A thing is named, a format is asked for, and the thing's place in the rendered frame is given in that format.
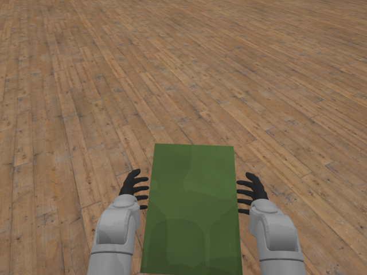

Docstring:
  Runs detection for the left robot hand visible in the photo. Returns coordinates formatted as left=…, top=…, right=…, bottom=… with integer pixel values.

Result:
left=119, top=169, right=149, bottom=210

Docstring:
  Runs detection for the right robot hand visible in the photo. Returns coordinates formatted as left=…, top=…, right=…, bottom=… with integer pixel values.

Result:
left=236, top=172, right=269, bottom=215

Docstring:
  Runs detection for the robot right forearm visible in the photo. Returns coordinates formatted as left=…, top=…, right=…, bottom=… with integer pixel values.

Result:
left=249, top=199, right=307, bottom=275

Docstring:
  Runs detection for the carton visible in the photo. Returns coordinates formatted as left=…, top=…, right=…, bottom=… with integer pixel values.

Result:
left=140, top=143, right=243, bottom=275

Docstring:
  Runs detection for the robot left forearm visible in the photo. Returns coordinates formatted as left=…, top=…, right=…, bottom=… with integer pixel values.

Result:
left=87, top=194, right=140, bottom=275

